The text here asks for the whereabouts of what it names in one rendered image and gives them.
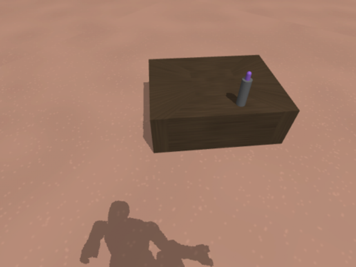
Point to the bottle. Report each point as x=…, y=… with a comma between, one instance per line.
x=244, y=89

